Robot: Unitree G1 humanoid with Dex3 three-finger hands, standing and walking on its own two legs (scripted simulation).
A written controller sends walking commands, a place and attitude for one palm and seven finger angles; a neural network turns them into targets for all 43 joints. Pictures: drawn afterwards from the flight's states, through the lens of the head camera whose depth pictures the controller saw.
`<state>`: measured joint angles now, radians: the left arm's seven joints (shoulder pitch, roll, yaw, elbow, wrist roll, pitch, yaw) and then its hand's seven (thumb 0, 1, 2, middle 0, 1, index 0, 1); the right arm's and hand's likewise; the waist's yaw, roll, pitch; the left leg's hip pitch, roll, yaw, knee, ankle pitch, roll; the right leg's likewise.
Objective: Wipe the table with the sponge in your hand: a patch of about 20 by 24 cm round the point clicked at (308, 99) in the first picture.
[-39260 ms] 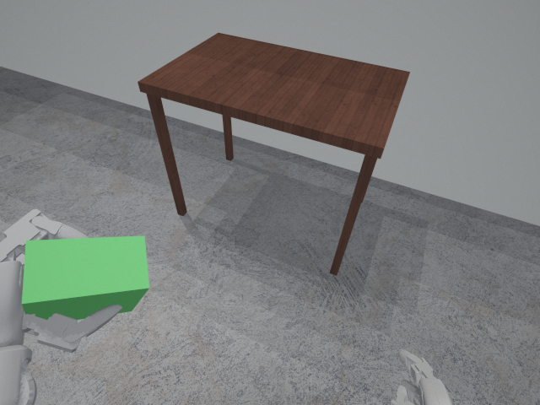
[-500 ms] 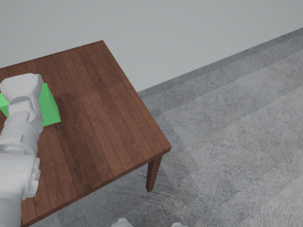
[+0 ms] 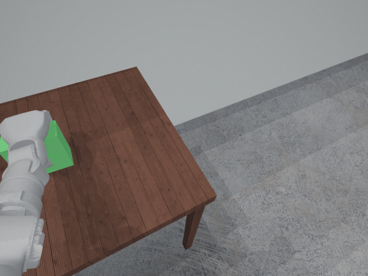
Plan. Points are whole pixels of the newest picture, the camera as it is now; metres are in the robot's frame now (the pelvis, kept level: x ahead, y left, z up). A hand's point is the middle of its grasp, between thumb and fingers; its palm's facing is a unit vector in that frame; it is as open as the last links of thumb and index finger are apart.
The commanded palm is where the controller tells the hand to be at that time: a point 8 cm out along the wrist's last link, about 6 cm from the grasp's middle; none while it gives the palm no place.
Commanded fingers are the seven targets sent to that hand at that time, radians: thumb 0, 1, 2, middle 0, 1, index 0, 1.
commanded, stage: slide back across to the first lane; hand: left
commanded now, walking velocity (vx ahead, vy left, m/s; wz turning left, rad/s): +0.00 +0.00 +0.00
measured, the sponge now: (42, 155) +0.39 +0.35 -0.01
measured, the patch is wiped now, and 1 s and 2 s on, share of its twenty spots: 1.00 1.00 1.00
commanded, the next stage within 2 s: wipe back along the first lane in 0.08 s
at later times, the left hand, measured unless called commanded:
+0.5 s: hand (20, 159) +0.36 +0.37 +0.02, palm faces -0.12 -0.01 -0.99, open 10.1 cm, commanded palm +0.33 +0.35 +0.06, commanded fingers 0.00 0.10 1.30 -1.20 -1.60 -1.20 -1.60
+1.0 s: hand (23, 177) +0.32 +0.35 +0.02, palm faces -0.05 -0.03 -1.00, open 10.1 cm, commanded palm +0.28 +0.33 +0.05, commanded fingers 0.00 0.10 1.30 -1.20 -1.60 -1.20 -1.60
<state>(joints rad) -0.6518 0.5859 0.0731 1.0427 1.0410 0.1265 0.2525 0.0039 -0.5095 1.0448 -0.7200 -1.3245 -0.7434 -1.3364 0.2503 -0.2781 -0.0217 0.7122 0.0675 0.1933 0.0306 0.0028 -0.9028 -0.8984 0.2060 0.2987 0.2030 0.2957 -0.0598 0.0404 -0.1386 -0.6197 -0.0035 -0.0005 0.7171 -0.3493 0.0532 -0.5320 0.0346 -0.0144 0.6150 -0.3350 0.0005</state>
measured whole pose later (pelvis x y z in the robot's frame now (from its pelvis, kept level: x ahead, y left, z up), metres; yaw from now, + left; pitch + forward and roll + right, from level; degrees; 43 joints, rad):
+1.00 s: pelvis +0.00 +0.01 +0.00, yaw +2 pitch +10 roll -3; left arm -0.29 0.50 -0.01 0.62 0.97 0.21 0.26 0.00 -0.49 1.04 -0.69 -1.34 -0.71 -1.36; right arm 0.17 -0.27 -0.02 0.67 0.08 0.21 0.02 0.00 -0.90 -0.90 0.21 0.30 0.20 0.30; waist 0.01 0.05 -0.13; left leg -0.51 -0.03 -0.02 0.68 -0.34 0.06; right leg -0.42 0.01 -0.03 0.58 -0.34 0.00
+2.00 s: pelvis +0.00 -0.02 +0.01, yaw +2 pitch +5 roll -1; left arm 0.11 0.41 -0.04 0.22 0.96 0.29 0.26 0.00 -0.48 1.04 -0.68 -1.36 -0.70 -1.37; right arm 0.11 -0.27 -0.01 0.64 0.07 0.15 0.00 0.01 -0.90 -0.90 0.20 0.30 0.20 0.30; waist 0.07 0.07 -0.10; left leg -0.38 -0.01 -0.02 0.63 -0.33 0.03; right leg -0.31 0.03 -0.03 0.58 -0.35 -0.02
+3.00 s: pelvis -0.01 -0.02 +0.02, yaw +2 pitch -1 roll -1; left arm 0.13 0.45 -0.06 0.07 0.91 0.32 0.12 -0.01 -0.50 1.04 -0.70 -1.34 -0.72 -1.35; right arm 0.05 -0.26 0.01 0.67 0.06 0.15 -0.02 0.01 -0.90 -0.90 0.21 0.30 0.20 0.30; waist 0.09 0.09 -0.02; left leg -0.22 -0.02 -0.02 0.50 -0.26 0.03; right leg -0.15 0.02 -0.02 0.46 -0.28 -0.03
